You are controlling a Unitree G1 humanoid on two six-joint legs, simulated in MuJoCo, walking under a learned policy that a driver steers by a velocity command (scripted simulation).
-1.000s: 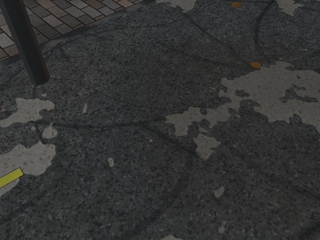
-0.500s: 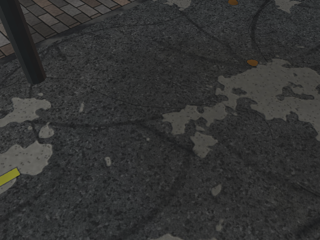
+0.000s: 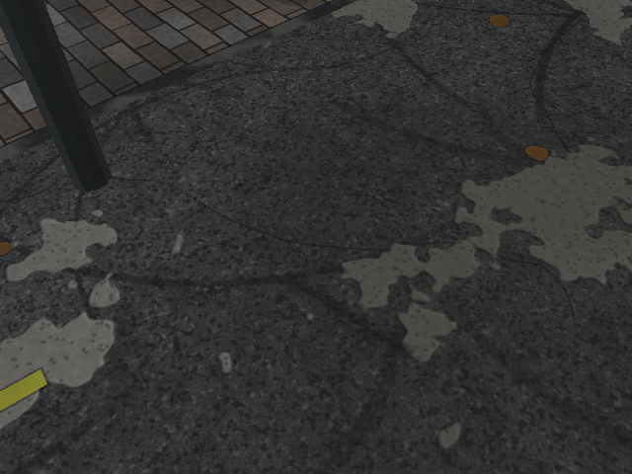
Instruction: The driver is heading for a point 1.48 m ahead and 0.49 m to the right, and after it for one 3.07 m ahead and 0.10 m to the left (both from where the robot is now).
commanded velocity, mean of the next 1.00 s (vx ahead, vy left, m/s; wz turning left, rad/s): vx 0.48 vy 0.00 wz -0.38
